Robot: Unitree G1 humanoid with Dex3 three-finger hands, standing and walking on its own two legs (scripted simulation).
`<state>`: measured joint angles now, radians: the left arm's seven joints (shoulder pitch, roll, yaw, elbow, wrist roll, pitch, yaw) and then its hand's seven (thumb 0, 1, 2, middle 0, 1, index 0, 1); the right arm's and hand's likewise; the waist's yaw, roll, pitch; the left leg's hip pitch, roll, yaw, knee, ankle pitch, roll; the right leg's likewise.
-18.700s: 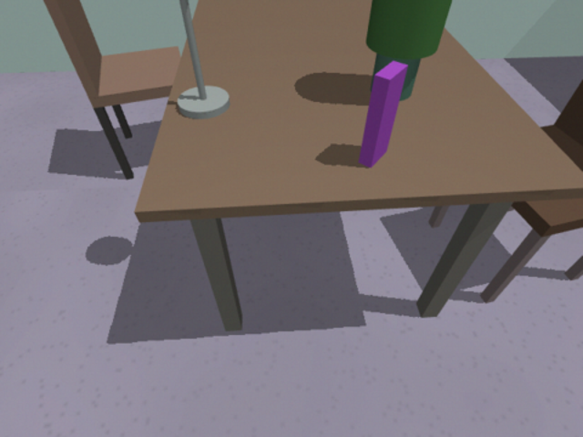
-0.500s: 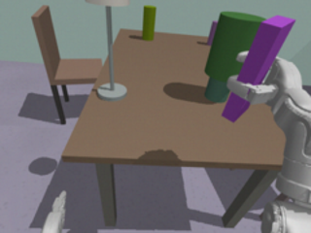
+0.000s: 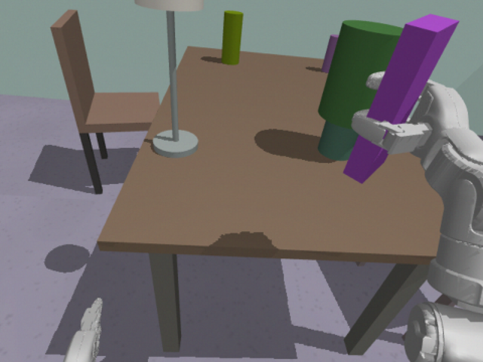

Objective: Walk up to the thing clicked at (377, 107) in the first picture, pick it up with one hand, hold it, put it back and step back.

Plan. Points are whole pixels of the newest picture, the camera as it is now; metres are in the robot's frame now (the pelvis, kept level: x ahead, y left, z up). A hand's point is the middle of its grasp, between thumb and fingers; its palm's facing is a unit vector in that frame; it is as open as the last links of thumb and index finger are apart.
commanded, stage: hold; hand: right
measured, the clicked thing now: (392, 108) +0.33 -0.16 +0.34
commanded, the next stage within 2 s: crouch in 0.34 s
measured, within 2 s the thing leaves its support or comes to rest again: neither
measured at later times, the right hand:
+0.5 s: hand (387, 113) +0.33 -0.15 +0.33, palm faces +0.09 +1.00 +0.00, open 9.6 cm
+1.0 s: hand (356, 143) +0.41 -0.17 +0.24, palm faces +0.15 +0.99 +0.02, open 9.6 cm
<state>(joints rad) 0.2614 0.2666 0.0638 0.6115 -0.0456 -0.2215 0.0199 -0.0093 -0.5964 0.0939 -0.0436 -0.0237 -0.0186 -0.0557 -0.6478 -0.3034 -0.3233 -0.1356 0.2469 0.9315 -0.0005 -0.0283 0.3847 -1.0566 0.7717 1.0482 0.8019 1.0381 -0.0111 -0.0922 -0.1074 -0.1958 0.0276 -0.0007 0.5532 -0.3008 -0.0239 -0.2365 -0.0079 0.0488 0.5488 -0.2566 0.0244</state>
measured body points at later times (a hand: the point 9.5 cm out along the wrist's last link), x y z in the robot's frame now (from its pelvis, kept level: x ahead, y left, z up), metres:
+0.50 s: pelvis -0.01 +0.00 +0.00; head -0.08 +0.04 +0.44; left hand +0.17 +0.25 -0.06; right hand +0.32 -0.20 +0.33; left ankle +0.00 +0.13 -0.73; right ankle +0.03 -0.14 -0.73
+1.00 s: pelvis -0.03 +0.00 +0.00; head -0.04 +0.01 +0.45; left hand +0.12 +0.26 -0.07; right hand +0.40 -0.22 +0.24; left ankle +0.00 +0.13 -0.73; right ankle +0.03 -0.14 -0.73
